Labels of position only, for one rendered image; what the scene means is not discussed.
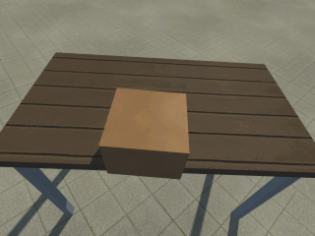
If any table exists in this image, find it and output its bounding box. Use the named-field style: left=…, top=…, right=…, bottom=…
left=0, top=52, right=315, bottom=219

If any carton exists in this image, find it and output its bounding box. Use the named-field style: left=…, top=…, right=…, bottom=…
left=98, top=88, right=190, bottom=180

